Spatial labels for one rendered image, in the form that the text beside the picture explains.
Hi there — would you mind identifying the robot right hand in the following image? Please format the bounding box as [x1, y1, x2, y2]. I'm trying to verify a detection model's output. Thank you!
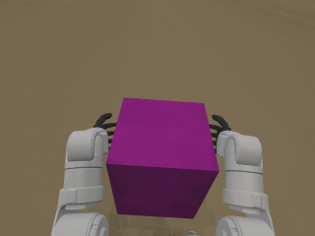
[209, 114, 231, 153]

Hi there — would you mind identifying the robot left forearm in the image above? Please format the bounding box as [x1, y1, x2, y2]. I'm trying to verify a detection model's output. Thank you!
[50, 127, 109, 236]

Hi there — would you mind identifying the robot left upper arm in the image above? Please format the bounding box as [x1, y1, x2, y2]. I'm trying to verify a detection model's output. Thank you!
[51, 212, 109, 236]

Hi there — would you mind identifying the robot left hand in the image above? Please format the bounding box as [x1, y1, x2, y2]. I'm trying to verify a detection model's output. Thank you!
[94, 113, 117, 151]

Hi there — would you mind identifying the robot right forearm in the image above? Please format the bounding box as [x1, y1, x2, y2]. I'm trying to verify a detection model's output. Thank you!
[216, 130, 276, 236]

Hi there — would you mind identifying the carton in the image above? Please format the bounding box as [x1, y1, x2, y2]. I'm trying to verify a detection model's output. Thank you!
[105, 97, 220, 219]

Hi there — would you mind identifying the robot right upper arm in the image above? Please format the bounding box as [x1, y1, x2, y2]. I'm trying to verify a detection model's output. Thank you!
[216, 215, 275, 236]

